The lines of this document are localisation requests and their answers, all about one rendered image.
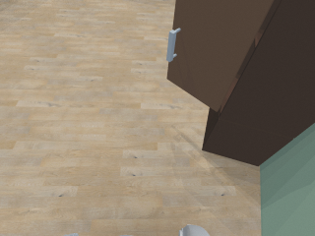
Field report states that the right robot thigh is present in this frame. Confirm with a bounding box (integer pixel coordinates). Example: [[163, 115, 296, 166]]
[[178, 225, 210, 236]]

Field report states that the cupboard door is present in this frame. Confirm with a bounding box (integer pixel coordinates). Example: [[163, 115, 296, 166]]
[[166, 0, 274, 112]]

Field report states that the handle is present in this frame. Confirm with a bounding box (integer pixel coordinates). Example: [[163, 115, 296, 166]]
[[166, 28, 181, 62]]

